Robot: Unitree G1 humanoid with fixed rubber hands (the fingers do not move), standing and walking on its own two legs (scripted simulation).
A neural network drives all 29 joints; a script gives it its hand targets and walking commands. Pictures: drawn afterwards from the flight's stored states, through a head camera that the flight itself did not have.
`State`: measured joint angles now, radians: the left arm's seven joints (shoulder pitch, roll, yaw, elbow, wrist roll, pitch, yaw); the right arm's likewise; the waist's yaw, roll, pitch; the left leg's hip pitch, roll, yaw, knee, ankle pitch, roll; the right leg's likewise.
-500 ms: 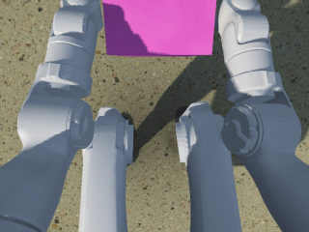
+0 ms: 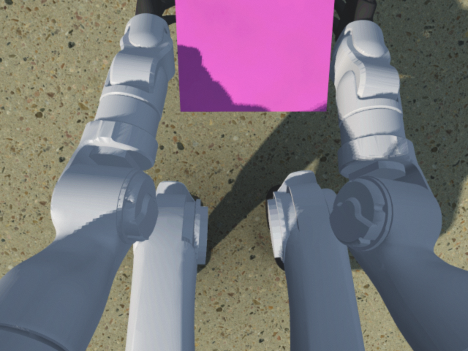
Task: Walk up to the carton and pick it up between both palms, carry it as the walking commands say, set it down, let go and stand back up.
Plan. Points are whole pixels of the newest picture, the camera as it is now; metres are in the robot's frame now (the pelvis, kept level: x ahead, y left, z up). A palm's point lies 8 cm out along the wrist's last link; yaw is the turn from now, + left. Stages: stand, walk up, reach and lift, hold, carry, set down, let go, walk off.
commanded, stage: set down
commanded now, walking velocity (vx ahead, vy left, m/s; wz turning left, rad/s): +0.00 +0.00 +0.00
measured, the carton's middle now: (251, 22) +0.55 -0.05 -0.22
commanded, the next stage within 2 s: none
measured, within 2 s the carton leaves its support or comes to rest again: rests again in 0.80 s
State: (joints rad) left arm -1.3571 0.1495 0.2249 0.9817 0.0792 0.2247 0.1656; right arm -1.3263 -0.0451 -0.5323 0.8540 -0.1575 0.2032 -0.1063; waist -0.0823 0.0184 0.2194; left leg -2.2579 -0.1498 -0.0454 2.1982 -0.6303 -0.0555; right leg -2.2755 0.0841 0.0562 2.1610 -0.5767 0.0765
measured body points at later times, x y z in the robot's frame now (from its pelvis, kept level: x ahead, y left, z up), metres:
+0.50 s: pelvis +0.01 +0.00 +0.00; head +0.36 -0.01 +0.27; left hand +0.55 +0.08 -0.17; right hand +0.53 -0.19 -0.16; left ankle +0.09 +0.12 -0.34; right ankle +0.11 -0.13 -0.34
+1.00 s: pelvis +0.01 +0.00 +0.00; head +0.37 -0.01 +0.27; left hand +0.56 +0.08 -0.17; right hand +0.53 -0.20 -0.17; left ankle +0.09 +0.12 -0.34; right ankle +0.11 -0.13 -0.34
